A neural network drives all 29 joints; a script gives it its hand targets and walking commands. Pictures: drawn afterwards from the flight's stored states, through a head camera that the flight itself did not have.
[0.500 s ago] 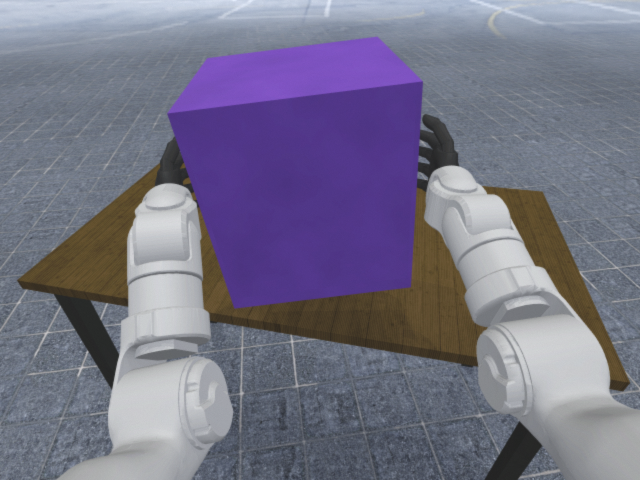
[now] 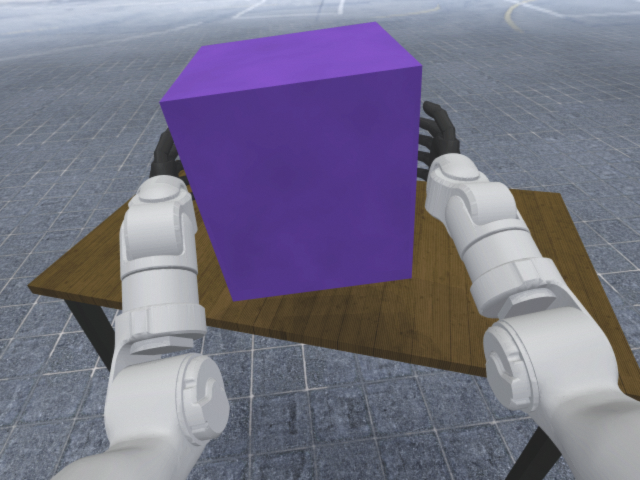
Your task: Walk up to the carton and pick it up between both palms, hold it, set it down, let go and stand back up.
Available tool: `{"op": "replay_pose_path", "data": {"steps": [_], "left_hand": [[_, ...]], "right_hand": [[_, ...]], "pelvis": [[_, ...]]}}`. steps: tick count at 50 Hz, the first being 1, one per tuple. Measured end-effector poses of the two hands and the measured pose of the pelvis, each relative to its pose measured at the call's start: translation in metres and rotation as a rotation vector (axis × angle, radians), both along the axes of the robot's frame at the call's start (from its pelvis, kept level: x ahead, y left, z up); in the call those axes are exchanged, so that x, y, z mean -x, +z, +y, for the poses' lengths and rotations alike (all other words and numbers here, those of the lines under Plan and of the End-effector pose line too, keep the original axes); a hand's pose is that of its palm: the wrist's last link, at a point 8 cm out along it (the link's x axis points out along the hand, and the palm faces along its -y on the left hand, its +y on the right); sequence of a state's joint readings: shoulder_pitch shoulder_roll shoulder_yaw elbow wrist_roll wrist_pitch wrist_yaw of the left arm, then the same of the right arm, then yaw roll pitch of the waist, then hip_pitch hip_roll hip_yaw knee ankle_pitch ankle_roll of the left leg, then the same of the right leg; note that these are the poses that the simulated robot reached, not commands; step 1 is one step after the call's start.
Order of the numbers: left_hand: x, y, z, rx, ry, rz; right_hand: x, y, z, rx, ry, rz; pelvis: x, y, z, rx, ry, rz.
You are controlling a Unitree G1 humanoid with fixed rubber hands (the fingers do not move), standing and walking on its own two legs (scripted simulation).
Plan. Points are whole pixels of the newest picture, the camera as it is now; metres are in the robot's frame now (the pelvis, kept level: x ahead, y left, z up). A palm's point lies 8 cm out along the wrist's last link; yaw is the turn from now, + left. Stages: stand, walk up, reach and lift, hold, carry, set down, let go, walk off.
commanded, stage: reach and lift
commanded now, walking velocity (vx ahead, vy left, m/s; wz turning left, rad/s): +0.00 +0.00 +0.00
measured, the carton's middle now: (305, 160) +0.45 -0.01 +0.25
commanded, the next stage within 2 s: hold in 0.16 s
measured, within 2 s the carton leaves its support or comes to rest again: neither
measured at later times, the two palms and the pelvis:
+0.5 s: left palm (146, 194) +0.34 +0.16 +0.28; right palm (451, 156) +0.34 -0.16 +0.29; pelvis -0.02 +0.01 +0.00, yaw +0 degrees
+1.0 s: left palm (173, 142) +0.37 +0.13 +0.32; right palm (479, 123) +0.36 -0.19 +0.32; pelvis -0.01 -0.01 +0.00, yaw -1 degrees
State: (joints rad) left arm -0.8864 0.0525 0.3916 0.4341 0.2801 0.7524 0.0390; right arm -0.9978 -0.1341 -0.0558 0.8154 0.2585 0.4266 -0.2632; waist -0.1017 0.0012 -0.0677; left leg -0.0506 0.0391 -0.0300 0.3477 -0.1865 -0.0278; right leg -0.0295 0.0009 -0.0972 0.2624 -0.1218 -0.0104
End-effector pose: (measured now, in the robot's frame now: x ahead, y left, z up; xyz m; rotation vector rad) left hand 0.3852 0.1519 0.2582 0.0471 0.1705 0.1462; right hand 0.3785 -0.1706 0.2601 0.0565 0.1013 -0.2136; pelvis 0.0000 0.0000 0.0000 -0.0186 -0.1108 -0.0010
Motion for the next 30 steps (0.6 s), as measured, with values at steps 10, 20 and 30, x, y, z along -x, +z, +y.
{"op": "replay_pose_path", "data": {"steps": [10,20,30], "left_hand": [[0.014,0.011,0.015,0.003,0.021,-0.019],[0.037,0.014,0.016,-0.001,0.029,-0.008],[0.052,0.034,-0.002,0.005,0.019,-0.011]], "right_hand": [[0.008,0.017,0.015,0.019,0.021,-0.01],[0.029,0.02,0.017,0.017,0.027,0.004],[0.047,0.043,-0.001,-0.003,0.008,-0.005]], "pelvis": [[-0.007,-0.001,0.006,0.008,0.006,-0.028],[0.007,-0.001,0.011,0.009,-0.005,-0.039],[0.024,-0.002,0.004,-0.002,-0.01,-0.03]]}}
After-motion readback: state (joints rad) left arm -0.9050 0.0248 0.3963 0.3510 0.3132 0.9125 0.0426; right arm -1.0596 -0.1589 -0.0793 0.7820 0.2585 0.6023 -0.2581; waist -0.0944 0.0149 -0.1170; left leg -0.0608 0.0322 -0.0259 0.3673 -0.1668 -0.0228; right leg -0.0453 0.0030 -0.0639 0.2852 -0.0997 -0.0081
